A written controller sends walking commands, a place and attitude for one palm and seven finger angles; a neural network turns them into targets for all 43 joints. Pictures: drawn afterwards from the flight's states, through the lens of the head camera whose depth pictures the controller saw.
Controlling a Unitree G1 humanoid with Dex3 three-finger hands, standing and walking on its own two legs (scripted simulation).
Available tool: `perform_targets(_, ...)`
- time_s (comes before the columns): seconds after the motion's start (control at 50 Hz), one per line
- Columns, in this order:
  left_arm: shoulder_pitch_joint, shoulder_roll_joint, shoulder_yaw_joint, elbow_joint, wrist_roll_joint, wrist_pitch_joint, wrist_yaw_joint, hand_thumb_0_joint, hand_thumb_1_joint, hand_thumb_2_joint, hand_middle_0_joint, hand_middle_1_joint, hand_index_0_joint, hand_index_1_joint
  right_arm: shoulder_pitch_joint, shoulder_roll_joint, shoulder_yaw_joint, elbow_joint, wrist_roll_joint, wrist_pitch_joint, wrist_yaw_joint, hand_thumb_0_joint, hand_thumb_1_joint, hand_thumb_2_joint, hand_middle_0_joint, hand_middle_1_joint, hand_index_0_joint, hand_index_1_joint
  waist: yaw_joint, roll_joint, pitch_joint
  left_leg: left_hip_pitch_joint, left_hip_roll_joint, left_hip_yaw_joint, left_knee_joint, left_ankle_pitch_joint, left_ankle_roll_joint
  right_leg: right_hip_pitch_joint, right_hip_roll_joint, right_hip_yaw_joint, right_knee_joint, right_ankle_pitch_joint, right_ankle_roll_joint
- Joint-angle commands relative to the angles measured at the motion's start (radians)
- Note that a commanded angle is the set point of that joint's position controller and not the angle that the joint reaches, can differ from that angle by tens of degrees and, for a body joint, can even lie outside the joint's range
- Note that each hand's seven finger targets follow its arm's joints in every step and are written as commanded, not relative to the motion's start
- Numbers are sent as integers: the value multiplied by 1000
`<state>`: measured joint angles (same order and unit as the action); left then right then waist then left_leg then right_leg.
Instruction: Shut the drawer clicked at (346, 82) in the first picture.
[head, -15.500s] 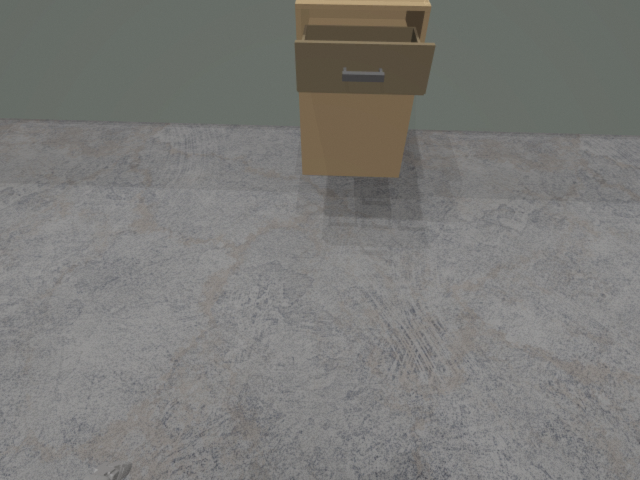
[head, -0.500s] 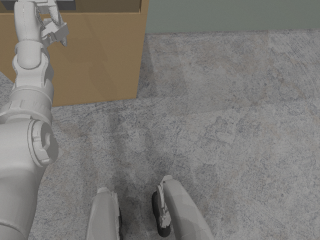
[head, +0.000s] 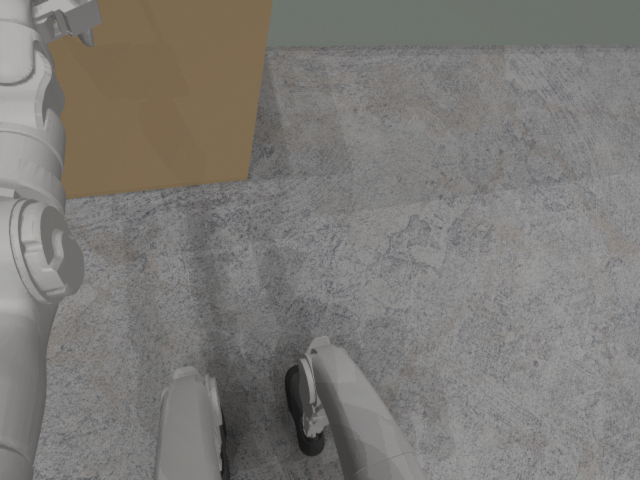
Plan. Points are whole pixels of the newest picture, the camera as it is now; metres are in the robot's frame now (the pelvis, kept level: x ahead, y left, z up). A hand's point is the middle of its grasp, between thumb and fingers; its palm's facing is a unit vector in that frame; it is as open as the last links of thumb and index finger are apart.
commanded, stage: pull the fist back off the drawer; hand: left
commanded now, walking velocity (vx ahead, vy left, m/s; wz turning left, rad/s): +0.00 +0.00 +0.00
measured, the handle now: out of the picture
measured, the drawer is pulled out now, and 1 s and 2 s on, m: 0.00 0.00 0.00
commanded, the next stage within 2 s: draw the hand back to the body in 0.48 s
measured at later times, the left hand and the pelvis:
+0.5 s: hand (96, 8) +0.61 +0.13 +0.06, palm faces +0.05 -1.00 -0.04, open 3.3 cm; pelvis +0.03 +0.00 +0.02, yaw +0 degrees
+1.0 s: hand out of the picture +0.47 +0.17 +0.16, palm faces +0.05 -1.00 -0.05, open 3.3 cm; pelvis +0.09 +0.00 +0.11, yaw +3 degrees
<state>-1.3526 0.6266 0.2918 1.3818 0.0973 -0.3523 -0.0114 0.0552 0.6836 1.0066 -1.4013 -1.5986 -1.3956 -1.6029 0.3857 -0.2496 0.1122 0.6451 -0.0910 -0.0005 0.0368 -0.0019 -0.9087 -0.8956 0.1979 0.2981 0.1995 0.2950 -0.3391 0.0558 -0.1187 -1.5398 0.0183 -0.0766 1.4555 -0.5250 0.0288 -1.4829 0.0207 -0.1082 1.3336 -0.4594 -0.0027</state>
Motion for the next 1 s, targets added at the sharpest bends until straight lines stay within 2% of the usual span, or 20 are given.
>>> perform_targets(0.0,-658,120,16,-284,-16,-56,27,0,900,900,-1400,-1600,-1400,-1600,236,-232,-82,-7,2,0,-5,0,-900,-900,200,300,200,300,-79,320,-577,600,21,-116,-220,56,4,132,29,34,-150,17,-30)
perform_targets(0.06,-641,90,5,-287,-18,-47,30,0,900,900,-1400,-1600,-1400,-1600,239,-231,-86,-6,-1,3,2,0,-900,-900,200,300,200,300,-76,304,-576,594,20,-116,-221,45,5,135,27,34,-152,16,-29)
perform_targets(0.1,-617,108,30,-308,-20,-52,30,0,900,900,-1400,-1600,-1400,-1600,245,-232,-90,-7,-1,3,7,0,-900,-900,200,300,200,300,-56,316,-610,631,23,-123,-220,88,-1,145,27,30,-146,35,-31)
perform_targets(0.18,-536,72,21,-323,-29,-54,23,0,900,900,-1400,-1600,-1400,-1600,241,-222,-93,-17,1,13,17,0,-900,-900,200,300,200,300,-32,300,-617,630,17,-96,-220,131,0,195,29,36,-157,51,-32)
perform_targets(0.24,-458,44,19,-364,-41,-60,15,0,900,900,-1400,-1600,-1400,-1600,230,-215,-100,-28,7,25,24,0,-900,-900,200,300,200,300,-6,286,-630,652,18,-82,-221,186,-1,230,31,38,-164,75,-33)
perform_targets(0.36,-265,59,75,-428,-66,-84,9,0,900,900,-1400,-1600,-1400,-1600,215,-198,-110,-54,17,51,31,0,-900,-900,200,300,200,300,57,204,-653,627,13,-28,-224,297,5,399,35,56,-189,156,-28)
perform_targets(0.38,-243,46,70,-431,-64,-92,8,0,900,900,-1400,-1600,-1400,-1600,210,-196,-111,-57,17,54,34,0,-900,-900,200,300,200,300,62,220,-649,641,13,-25,-226,318,2,394,34,56,-186,172,-31)
perform_targets(0.4,-243,22,57,-436,-71,-96,8,0,900,900,-1400,-1600,-1400,-1600,206,-194,-114,-53,21,58,34,0,-900,-900,200,300,200,300,49,187,-635,637,14,-23,-223,327,6,400,35,57,-193,187,-27)
perform_targets(0.46,-221,25,71,-435,-79,-108,9,0,900,900,-1400,-1600,-1400,-1600,203,-190,-120,-53,23,69,30,0,-900,-900,200,300,200,300,49,142,-608,606,11,-8,-221,337,10,441,35,67,-199,221,-21)
perform_targets(0.56,-125,-18,65,-457,-92,-144,-9,0,900,900,-1400,-1600,-1400,-1600,197,-180,-133,-57,24,83,32,0,-900,-900,200,300,200,300,77,140,-655,659,4,7,-216,458,3,505,33,72,-187,355,-23)
perform_targets(0.62,62,-13,82,-648,-124,-142,-31,0,900,900,-1400,-1600,-1400,-1600,175,-177,-147,-112,43,101,37,0,-900,-900,200,300,200,300,162,188,-785,816,2,21,-275,603,-10,643,31,75,-213,475,-28)
perform_targets(0.66,236,-53,64,-795,-162,-110,-42,0,900,900,-1400,-1600,-1400,-1600,157,-168,-158,-145,65,108,38,0,-900,-900,200,300,200,300,197,149,-826,884,2,33,-320,695,-12,760,33,76,-254,576,-25)
perform_targets(0.7,367,-124,19,-888,-202,-63,-52,0,900,900,-1400,-1600,-1400,-1600,139,-161,-161,-161,85,105,35,0,-900,-900,200,300,200,300,201,103,-766,898,2,41,-363,711,-9,809,34,70,-298,621,-19)
perform_targets(0.72,418,-146,9,-914,-222,-41,-54,0,900,900,-1400,-1600,-1400,-1600,131,-157,-163,-166,93,101,29,0,-900,-900,200,300,200,300,198,30,-705,867,-3,54,-388,654,-1,858,36,72,-330,633,-13)
perform_targets(0.74,452,-124,27,-954,-231,-34,-50,0,900,900,-1400,-1600,-1400,-1600,121,-158,-163,-172,100,95,19,0,-900,-900,200,300,200,300,206,-16,-668,834,-7,62,-412,607,4,908,34,78,-349,639,-10)
perform_targets(0.76,479,-149,11,-982,-241,-28,-45,0,900,900,-1400,-1600,-1400,-1600,105,-151,-161,-175,105,86,11,0,-900,-900,200,300,200,300,204,-29,-619,814,-13,73,-433,557,8,931,33,85,-372,633,-6)
perform_targets(0.82,534,-173,-17,-1098,-247,-63,-36,0,900,900,-1400,-1600,-1400,-1600,80,-140,-161,-164,110,55,-8,0,-900,-900,200,300,200,300,217,24,-577,929,-8,70,-477,594,-2,926,29,81,-404,601,-8)
perform_targets(0.9,683,-265,-115,-1073,-255,-65,-72,0,900,900,-1400,-1600,-1400,-1600,39,-138,-160,-157,121,35,-15,0,-900,-900,200,300,200,300,211,22,-393,1002,0,61,-534,596,-6,877,30,63,-461,520,-10)
perform_targets(0.96,815,-264,-122,-1108,-274,-31,-112,0,900,900,-1400,-1600,-1400,-1600,-6,-141,-158,-192,132,35,-20,0,-900,-900,200,300,200,300,243,37,-365,1042,-3,62,-581,597,-10,931,25,56,-495,507,-16)
perform_targets(0.98,820,-259,-119,-1156,-287,-23,-122,0,900,900,-1400,-1600,-1400,-1600,-21,-140,-158,-206,135,31,-23,0,-900,-900,200,300,200,300,253,77,-375,1074,-7,64,-589,616,-9,947,22,59,-503,517,-18)
